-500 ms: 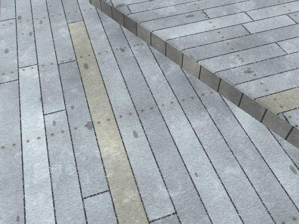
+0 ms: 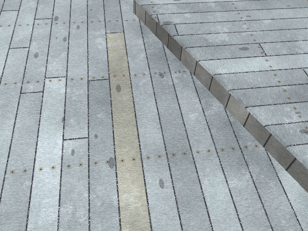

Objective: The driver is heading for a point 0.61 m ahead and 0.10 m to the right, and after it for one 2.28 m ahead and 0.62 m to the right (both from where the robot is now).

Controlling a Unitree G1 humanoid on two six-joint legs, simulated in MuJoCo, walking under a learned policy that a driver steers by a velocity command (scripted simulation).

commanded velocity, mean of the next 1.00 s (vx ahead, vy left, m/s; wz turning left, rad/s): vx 0.35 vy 0.00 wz -0.10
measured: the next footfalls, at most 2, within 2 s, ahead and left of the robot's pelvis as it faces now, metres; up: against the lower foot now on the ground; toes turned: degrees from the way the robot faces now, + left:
right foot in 0.22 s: +0.30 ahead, -0.12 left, +0.00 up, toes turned -2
left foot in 0.72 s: +0.54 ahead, +0.06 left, +0.00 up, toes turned +0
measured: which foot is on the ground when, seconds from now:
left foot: down 0.00-0.22, up 0.24-0.70, down 0.72-1.00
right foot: up 0.00-0.20, down 0.22-0.74, up 0.76-1.00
